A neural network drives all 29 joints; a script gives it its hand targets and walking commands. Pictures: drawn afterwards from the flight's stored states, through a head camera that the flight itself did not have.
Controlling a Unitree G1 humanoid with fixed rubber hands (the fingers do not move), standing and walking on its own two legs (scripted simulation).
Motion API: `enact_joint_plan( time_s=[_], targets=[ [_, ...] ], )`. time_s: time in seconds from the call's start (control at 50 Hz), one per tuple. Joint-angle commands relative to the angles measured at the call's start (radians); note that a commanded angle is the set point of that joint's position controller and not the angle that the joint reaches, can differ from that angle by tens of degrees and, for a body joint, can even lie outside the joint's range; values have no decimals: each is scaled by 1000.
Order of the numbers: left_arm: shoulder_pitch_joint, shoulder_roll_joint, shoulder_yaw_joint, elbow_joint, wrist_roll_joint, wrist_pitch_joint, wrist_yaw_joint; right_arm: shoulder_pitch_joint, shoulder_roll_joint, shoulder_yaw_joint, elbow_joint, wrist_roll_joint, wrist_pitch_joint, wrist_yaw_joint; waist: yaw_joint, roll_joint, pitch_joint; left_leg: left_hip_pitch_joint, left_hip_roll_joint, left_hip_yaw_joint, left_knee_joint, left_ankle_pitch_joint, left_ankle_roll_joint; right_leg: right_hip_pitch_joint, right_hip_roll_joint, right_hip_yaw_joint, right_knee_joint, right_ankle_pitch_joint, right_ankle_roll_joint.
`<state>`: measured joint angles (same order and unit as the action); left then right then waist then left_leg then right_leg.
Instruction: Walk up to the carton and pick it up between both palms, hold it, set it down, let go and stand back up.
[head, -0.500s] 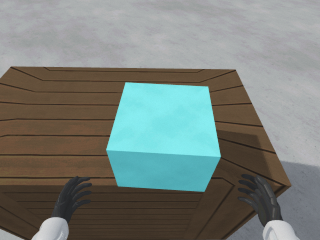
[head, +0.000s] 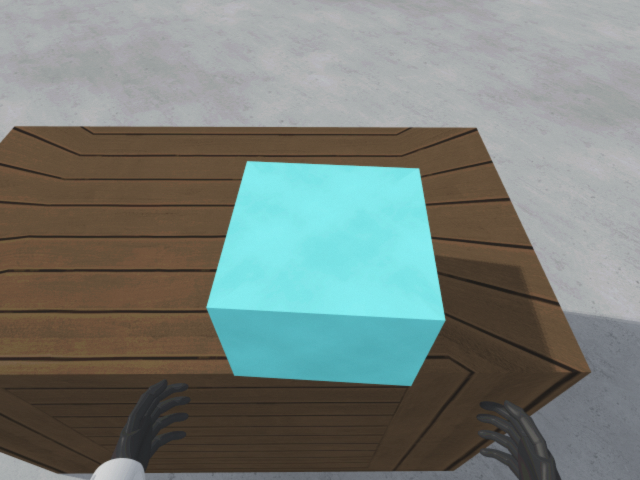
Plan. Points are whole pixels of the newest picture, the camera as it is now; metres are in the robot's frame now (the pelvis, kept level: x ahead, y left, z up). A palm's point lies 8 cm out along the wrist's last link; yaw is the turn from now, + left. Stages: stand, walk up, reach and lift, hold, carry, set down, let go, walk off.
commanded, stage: set down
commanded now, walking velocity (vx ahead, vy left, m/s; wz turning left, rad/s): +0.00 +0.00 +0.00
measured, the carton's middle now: (327, 271) +0.40 +0.01 +0.02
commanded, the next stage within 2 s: let go in 0.24 s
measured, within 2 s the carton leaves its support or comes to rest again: neither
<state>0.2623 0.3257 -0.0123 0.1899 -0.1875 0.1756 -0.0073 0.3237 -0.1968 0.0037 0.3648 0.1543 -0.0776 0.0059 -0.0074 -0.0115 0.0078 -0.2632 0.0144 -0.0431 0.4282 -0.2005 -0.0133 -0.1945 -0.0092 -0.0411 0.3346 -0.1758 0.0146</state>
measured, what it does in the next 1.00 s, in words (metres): stands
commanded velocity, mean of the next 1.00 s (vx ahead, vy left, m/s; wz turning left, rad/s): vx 0.00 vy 0.00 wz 0.00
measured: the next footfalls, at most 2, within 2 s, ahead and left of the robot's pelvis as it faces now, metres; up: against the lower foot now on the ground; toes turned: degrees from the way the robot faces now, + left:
none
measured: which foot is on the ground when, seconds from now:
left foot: down 0.00-1.00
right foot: down 0.00-1.00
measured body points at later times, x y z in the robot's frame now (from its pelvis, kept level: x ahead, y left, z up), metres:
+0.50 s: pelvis +0.01 -0.01 +0.00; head +0.04 +0.00 +0.45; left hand +0.18 +0.24 -0.08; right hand +0.16 -0.24 -0.09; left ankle +0.01 +0.12 -0.74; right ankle +0.00 -0.13 -0.74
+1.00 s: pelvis +0.01 -0.02 +0.00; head +0.03 -0.01 +0.45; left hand +0.17 +0.23 -0.09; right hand +0.14 -0.26 -0.11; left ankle +0.01 +0.12 -0.74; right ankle +0.00 -0.13 -0.74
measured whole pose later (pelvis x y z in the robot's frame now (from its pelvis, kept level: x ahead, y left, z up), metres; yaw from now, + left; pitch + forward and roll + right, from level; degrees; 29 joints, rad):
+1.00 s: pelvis +0.01 -0.02 +0.00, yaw +0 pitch +2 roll +0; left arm 0.26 0.28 0.00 0.51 -0.03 -0.01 0.00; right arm 0.21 -0.20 -0.05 0.77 0.00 -0.08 0.02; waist -0.01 -0.02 0.01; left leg -0.25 0.01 -0.04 0.44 -0.23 -0.01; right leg -0.23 -0.01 -0.04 0.43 -0.24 0.00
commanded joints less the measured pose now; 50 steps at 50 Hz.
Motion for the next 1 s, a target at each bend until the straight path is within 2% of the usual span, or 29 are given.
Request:
enact_joint_plan(
  time_s=[0.0, 0.02, 0.04, 0.08, 0.1, 0.12, 0.14, 0.2, 0.22, 0.24, 0.26, 0.34, 0.36, 0.42, 0.5, 0.58, 0.62, 0.68, 0.7, 0.78, 0.8, 0.82, 0.84, 0.86, 0.9, 0.92, 0.94, 0.96, 0.98],
  targets=[
    [-32, 14, 34, -19, 101, -58, 16, -112, -90, -64, -78, -77, -120, 11, 63, 102, -117, 256, 0, 90, -88, 182, -56, 89, 62, 5, -42, 19, -51],
    [-28, 12, 22, 53, 108, -49, 9, -106, -69, -58, -9, -88, -112, 11, 38, 87, -59, 232, 2, 89, -83, 152, -53, 69, 56, 10, -38, 1, -54],
    [-64, 18, 18, 12, 97, -57, 13, -120, -60, -69, -42, -93, -119, 11, 45, 79, -88, 228, 4, 91, -90, 115, -52, 73, 58, 6, -36, -14, -52],
    [-81, 6, 12, 71, 123, -48, 21, -136, -79, -81, 37, -115, -116, 21, 43, 109, -56, 217, 8, 80, -105, 60, -46, 63, 61, 5, -28, -65, -58],
    [-90, 19, 14, 24, 107, -66, 30, -151, -71, -80, -12, -105, -128, 27, 54, 99, -89, 205, 14, 78, -100, 51, -41, 70, 59, 7, -18, -58, -57],
    [-92, 23, 18, 70, 108, -62, 24, -154, -51, -71, 9, -117, -134, 22, 51, 76, -67, 182, 1, 98, -96, 30, -32, 73, 51, 12, -22, -58, -52],
    [-108, 5, 7, 67, 117, -62, 35, -157, -57, -95, 39, -119, -131, 28, 38, 117, -81, 193, 16, 82, -108, 33, -31, 65, 56, -1, 1, -48, -55],
    [-118, -10, -5, 148, 130, -52, 29, -184, -55, -83, 103, -144, -133, 26, 31, 94, -40, 166, 17, 83, -113, -11, -26, 73, 54, 5, -8, -67, -54],
    [-114, -20, -1, 163, 142, -47, 33, -186, -55, -83, 146, -150, -132, 34, 38, 127, -27, 169, 16, 84, -111, 3, -35, 66, 54, 1, -12, -72, -58],
    [-126, -5, -3, 125, 122, -57, 31, -179, -49, -76, 107, -135, -139, 30, 27, 100, -80, 182, 18, 81, -104, 11, -31, 81, 52, 2, -2, -47, -55],
    [-125, -6, 4, 163, 134, -56, 28, -183, -43, -74, 151, -152, -144, 29, 26, 60, -53, 173, 4, 100, -91, 29, -22, 65, 51, 0, -8, -53, -54],
    [-136, -15, 0, 152, 147, -61, 34, -214, -55, -85, 216, -155, -161, 35, 23, 96, -69, 201, 3, 99, -81, 63, -30, 38, 50, -10, 3, -43, -52],
    [-137, -1, 6, 151, 147, -61, 32, -213, -40, -74, 201, -163, -168, 34, 20, 62, -74, 195, -6, 105, -71, 67, -22, 45, 47, -4, -5, -33, -48],
    [-130, -2, 14, 142, 148, -73, 23, -215, -35, -65, 234, -150, -188, 28, 17, 37, -89, 209, -13, 108, -54, 106, -11, 44, 42, -10, -1, 17, -34],
    [-111, -33, 6, 192, 165, -71, 24, -215, -52, -67, 298, -156, -207, 28, 13, 67, -69, 233, -7, 98, -55, 153, -28, 41, 47, -15, -4, 38, -45],
    [-129, -24, 14, 182, 164, -81, 20, -219, -66, -66, 317, -155, -228, 27, 5, 60, -102, 260, -13, 97, -38, 220, -32, 58, 48, -12, 0, 90, -40],
    [-108, -36, 12, 179, 165, -85, 22, -223, -78, -69, 313, -154, -242, 29, 16, 71, -122, 291, -10, 97, -29, 275, -40, 56, 57, -19, 3, 126, -38],
    [-119, -21, 2, 169, 168, -97, 22, -225, -68, -61, 333, -145, -249, 30, 7, 88, -114, 289, -11, 92, -27, 259, -43, 46, 56, -14, 3, 111, -41],
    [-122, -28, 1, 176, 164, -96, 20, -229, -73, -60, 339, -150, -245, 26, -5, 65, -111, 290, -9, 92, -27, 251, -44, 49, 59, -10, -4, 101, -42],
    [-103, -25, 13, 172, 168, -105, 22, -235, -76, -55, 336, -144, -268, 32, 19, 75, -121, 284, -12, 92, -24, 279, -49, 56, 62, -28, 10, 117, -40],
    [82, 175, 137, 310, 266, -187, 27, -133, -277, -89, 339, -213, -123, -8, 39, 6, -260, 151, 66, -17, 79, 498, 59, 116, -59, 39, 149, 286, -39],
    [73, 210, 126, 290, 257, -208, 24, -62, -297, -104, 323, -209, -76, -13, 20, -9, -256, 132, 60, -16, 61, 478, 66, 171, -78, 36, 157, 281, -24],
    [52, 183, 123, 288, 247, -225, 14, -91, -298, -109, 322, -209, -49, -15, 20, 35, -244, 136, 60, -16, 64, 420, 66, 139, -71, 44, 140, 261, -25],
    [52, 170, 115, 292, 246, -233, 10, -114, -293, -118, 305, -215, -32, -17, 33, 35, -227, 102, 51, -14, 59, 350, 76, 144, -73, 41, 131, 214, -26],
    [42, 174, 111, 309, 245, -241, 6, -103, -287, -118, 294, -199, -15, -5, 18, 24, -229, 112, 51, -17, 33, 257, 59, 138, -85, 49, 132, 158, -32],
    [8, 181, 116, 309, 247, -239, 10, -124, -297, -122, 292, -195, -10, 4, 16, 51, -210, 88, 57, -19, 28, 230, 55, 119, -76, 47, 128, 116, -31],
    [29, 170, 109, 315, 243, -242, 9, -123, -281, -118, 301, -200, -6, 5, 26, 25, -181, 94, 48, -16, 39, 197, 55, 96, -73, 36, 113, 98, -29],
    [29, 164, 102, 334, 237, -238, 7, -111, -266, -118, 308, -200, -9, 6, 10, 35, -177, 95, 47, -12, 39, 185, 59, 100, -80, 41, 99, 127, -31],
    [32, 195, 116, 336, 235, -239, 12, -101, -268, -122, 303, -206, -4, 10, 18, -10, -167, 80, 50, -33, 27, 150, 58, 94, -73, 40, 112, 71, -39]
  ],
)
